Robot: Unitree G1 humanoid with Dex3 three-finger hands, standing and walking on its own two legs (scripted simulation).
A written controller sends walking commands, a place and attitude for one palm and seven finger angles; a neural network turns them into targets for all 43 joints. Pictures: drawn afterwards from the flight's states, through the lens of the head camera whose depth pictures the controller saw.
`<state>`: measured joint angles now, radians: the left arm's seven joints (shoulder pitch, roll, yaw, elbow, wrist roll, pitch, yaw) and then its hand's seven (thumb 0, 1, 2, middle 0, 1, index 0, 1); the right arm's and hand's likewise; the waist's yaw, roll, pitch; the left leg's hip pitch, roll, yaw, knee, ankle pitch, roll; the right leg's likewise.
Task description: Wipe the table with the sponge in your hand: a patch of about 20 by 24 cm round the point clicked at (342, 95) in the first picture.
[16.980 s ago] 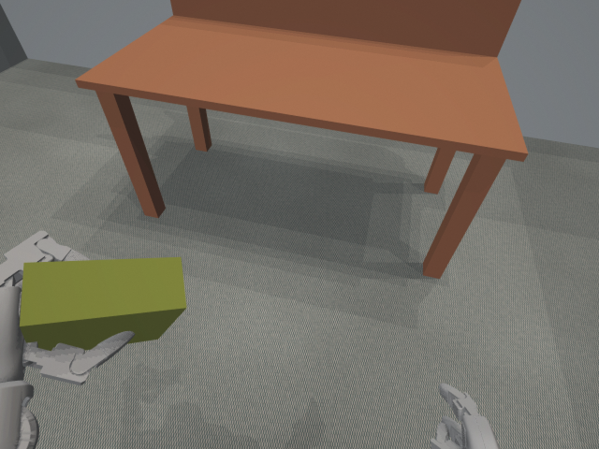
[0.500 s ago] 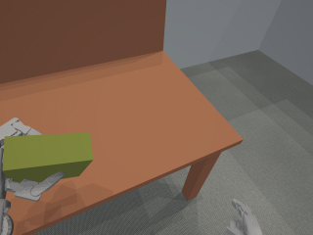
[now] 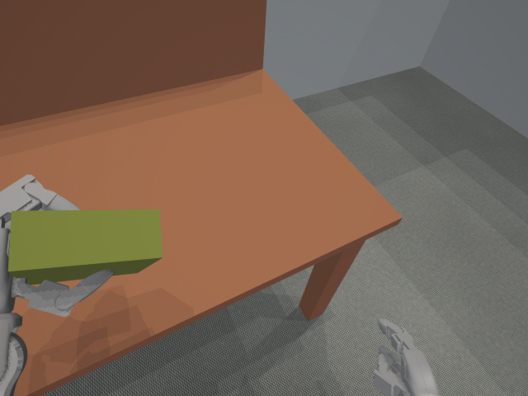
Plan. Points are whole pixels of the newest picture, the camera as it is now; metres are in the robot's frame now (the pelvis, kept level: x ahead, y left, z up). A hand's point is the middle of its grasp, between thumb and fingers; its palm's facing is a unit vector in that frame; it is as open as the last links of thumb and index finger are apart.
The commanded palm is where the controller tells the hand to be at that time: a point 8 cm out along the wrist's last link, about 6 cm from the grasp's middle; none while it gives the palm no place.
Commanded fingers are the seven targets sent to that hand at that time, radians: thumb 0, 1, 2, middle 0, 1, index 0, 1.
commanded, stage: come to a stop and stand still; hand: left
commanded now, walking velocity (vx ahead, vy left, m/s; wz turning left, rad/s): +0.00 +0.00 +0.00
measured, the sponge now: (109, 247) +0.25 +0.20 +0.14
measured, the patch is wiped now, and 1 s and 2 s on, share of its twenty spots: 0.00 0.00 0.00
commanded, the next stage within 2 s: look again from close up in 0.64 s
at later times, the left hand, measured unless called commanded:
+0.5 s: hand (24, 289) +0.19 +0.25 +0.17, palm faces +0.38 -0.85 -0.36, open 9.5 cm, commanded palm +0.13 +0.29 +0.18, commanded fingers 0.00 0.10 1.30 -1.20 -1.60 -1.20 -1.60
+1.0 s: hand (20, 271) +0.20 +0.27 +0.17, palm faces +0.35 -0.85 -0.39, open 9.5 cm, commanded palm +0.14 +0.30 +0.18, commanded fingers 0.00 0.10 1.30 -1.20 -1.60 -1.20 -1.60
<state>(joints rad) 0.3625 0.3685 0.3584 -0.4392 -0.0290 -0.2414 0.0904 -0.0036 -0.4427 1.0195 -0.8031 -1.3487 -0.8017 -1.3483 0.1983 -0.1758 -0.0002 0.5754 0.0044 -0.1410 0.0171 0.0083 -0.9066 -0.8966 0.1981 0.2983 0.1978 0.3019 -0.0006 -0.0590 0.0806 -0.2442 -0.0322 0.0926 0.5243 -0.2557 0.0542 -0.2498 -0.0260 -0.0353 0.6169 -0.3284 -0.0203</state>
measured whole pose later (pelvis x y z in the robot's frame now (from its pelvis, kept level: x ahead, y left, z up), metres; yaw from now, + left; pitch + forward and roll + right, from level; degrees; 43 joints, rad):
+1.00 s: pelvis -0.01 +0.02 +0.01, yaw +1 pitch +0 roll -2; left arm 0.43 0.39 0.35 -0.47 -0.03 -0.22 0.09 0.00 -0.44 1.02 -0.80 -1.35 -0.80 -1.35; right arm 0.20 -0.19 0.03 0.59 0.00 -0.14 -0.04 0.01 -0.90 -0.90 0.20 0.30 0.20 0.30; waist 0.02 -0.03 0.05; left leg -0.25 -0.02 0.07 0.43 -0.18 0.06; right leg -0.17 0.00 -0.06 0.36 -0.18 0.01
